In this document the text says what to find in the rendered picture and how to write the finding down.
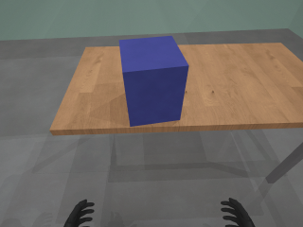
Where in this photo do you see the left robot hand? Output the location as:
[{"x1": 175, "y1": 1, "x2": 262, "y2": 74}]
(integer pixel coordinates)
[{"x1": 63, "y1": 199, "x2": 95, "y2": 227}]

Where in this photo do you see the right robot hand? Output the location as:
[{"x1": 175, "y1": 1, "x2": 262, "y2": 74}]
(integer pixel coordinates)
[{"x1": 221, "y1": 198, "x2": 256, "y2": 227}]

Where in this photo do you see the carton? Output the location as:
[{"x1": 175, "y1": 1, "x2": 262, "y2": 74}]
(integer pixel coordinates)
[{"x1": 119, "y1": 36, "x2": 189, "y2": 127}]

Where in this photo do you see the table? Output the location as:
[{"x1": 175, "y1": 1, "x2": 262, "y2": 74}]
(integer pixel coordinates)
[{"x1": 49, "y1": 43, "x2": 303, "y2": 183}]

